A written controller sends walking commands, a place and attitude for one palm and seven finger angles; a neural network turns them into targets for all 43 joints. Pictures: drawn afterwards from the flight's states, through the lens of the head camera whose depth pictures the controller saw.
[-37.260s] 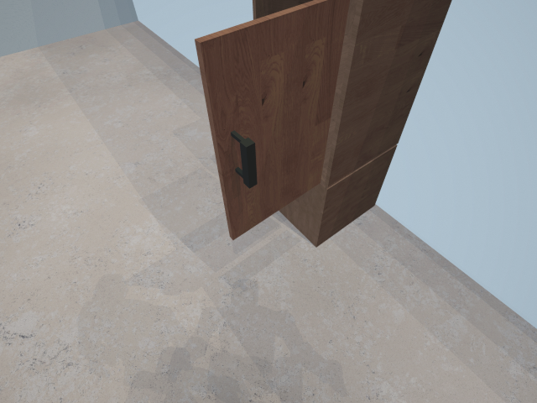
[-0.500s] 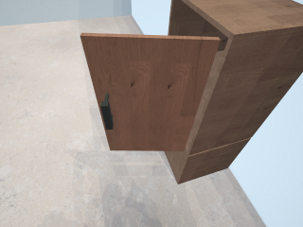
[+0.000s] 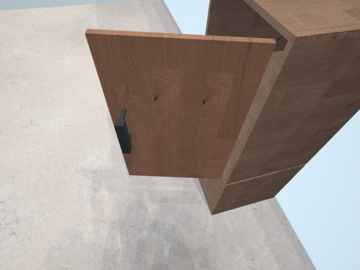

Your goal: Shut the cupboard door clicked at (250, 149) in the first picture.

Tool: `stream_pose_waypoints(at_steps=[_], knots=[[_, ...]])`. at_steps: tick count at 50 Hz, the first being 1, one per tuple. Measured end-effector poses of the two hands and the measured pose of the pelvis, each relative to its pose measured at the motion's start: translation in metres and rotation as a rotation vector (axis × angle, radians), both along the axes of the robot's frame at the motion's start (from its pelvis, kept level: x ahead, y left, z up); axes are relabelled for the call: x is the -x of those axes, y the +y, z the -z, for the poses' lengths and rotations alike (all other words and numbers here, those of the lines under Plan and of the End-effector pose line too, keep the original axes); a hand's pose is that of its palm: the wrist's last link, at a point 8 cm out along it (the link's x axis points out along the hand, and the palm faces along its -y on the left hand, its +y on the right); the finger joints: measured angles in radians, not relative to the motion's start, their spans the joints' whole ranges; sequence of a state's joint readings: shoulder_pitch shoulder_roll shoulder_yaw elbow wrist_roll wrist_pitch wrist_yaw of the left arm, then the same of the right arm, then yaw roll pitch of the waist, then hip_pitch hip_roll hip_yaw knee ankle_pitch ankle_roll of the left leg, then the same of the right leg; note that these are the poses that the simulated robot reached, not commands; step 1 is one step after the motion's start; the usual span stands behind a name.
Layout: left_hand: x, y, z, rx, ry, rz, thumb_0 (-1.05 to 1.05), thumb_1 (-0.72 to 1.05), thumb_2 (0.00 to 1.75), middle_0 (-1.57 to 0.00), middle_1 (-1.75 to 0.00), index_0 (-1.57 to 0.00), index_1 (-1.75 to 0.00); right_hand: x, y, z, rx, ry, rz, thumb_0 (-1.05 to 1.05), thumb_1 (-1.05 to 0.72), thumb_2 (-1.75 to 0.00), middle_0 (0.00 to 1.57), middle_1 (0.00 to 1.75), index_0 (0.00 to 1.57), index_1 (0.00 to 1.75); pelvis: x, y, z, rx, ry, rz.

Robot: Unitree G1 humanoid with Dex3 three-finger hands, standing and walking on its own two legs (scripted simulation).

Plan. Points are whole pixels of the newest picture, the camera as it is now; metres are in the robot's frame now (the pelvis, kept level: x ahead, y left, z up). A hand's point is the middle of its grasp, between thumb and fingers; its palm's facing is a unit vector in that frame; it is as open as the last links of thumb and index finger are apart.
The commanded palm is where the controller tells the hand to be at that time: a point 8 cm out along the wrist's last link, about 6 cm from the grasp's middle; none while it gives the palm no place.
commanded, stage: come to a stop and stand still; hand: left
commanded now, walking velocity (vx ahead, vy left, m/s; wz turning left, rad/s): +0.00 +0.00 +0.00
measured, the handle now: (125, 131) +0.46 +0.20 -0.01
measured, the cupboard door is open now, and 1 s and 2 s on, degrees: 73 73 73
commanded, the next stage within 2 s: look again from close up in 0.58 s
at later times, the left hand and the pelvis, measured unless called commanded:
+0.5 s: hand out of the picture -0.04 +0.18 -0.17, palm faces +0.01 -0.98 -0.17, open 7.4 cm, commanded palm none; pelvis -0.04 +0.01 +0.01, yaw +0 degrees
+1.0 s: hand out of the picture -0.05 +0.18 -0.17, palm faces +0.04 -0.98 -0.20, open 7.4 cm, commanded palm none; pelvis -0.04 +0.02 +0.00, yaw +1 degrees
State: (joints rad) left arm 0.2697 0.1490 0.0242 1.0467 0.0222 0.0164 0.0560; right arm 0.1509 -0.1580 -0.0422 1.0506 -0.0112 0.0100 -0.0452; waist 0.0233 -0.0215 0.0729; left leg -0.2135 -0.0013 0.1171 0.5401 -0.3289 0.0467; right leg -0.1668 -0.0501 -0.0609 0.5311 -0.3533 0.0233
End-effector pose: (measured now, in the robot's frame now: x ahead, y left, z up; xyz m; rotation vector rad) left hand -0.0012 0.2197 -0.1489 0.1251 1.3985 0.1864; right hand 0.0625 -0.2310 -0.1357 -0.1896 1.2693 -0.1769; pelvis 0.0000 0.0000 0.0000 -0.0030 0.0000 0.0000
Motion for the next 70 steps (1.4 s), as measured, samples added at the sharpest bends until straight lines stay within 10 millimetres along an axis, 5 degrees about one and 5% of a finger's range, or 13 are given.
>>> stream_pose_waypoints(at_steps=[5,13,26,34,42,53,65,67,70], knots=[[-0.014,0.018,-0.008,-0.043,-0.058,0.036,0.01,0.92,0.90,-0.20,-0.30,-0.20,-0.30,0.003,0.007,-0.001,-0.026,-0.030,-0.007,0.01,-0.92,-0.90,0.20,0.30,0.20,0.30,0.011,0.001,-0.002,-0.001,-0.009,0.004],[-0.014,0.024,-0.017,-0.045,-0.115,0.066,0.01,0.91,0.90,-0.20,-0.30,-0.20,-0.30,0.038,0.007,-0.004,-0.037,-0.002,0.002,0.00,-0.93,-0.90,0.20,0.30,0.20,0.30,0.028,0.005,-0.008,0.000,-0.025,0.005],[0.045,0.005,-0.009,0.029,0.014,0.049,0.00,0.91,0.90,-0.20,-0.30,-0.20,-0.30,0.123,0.016,-0.005,-0.046,0.183,0.047,0.01,-0.92,-0.90,0.20,0.30,0.20,0.30,0.041,0.009,-0.011,0.000,-0.022,0.001],[0.078,-0.003,-0.008,0.052,0.099,0.023,0.01,0.91,0.90,-0.20,-0.30,-0.20,-0.30,0.145,0.031,-0.003,-0.071,0.234,0.071,0.01,-0.91,-0.90,0.20,0.30,0.20,0.30,0.042,0.011,-0.011,0.000,-0.019,0.001],[0.079,0.005,-0.006,0.023,0.061,0.014,0.01,0.91,0.90,-0.20,-0.30,-0.20,-0.30,0.120,0.040,0.011,-0.102,0.140,0.002,0.01,-0.91,-0.90,0.20,0.30,0.20,0.30,0.043,0.016,-0.001,0.012,-0.006,-0.028],[0.050,0.009,-0.011,0.001,-0.023,0.030,0.01,0.91,0.90,-0.20,-0.30,-0.20,-0.30,0.086,0.020,0.008,-0.064,0.050,-0.022,0.03,-0.94,-0.90,0.20,0.30,0.20,0.30,0.038,0.014,-0.003,-0.002,-0.019,-0.015],[0.033,0.005,-0.009,0.002,-0.043,0.047,0.01,0.91,0.90,-0.20,-0.30,-0.20,-0.30,0.079,0.008,0.001,-0.043,0.057,-0.028,0.01,-0.93,-0.90,0.20,0.30,0.20,0.30,0.034,0.005,-0.006,0.002,-0.019,-0.013],[0.003,0.014,-0.027,-0.016,-0.220,-0.033,0.01,0.91,0.89,-0.20,-0.30,-0.21,-0.30,0.071,0.003,-0.006,-0.011,-0.040,-0.033,0.02,-0.92,-0.90,0.20,0.30,0.20,0.30,0.038,0.002,-0.003,0.001,-0.020,-0.021],[-0.060,0.015,-0.088,-0.060,-0.670,-0.037,0.02,0.91,0.89,-0.21,-0.31,-0.21,-0.31,0.048,-0.005,-0.017,0.003,-0.262,-0.056,0.02,-0.92,-0.90,0.20,0.30,0.20,0.30,0.041,-0.003,0.003,-0.012,-0.005,-0.046]])
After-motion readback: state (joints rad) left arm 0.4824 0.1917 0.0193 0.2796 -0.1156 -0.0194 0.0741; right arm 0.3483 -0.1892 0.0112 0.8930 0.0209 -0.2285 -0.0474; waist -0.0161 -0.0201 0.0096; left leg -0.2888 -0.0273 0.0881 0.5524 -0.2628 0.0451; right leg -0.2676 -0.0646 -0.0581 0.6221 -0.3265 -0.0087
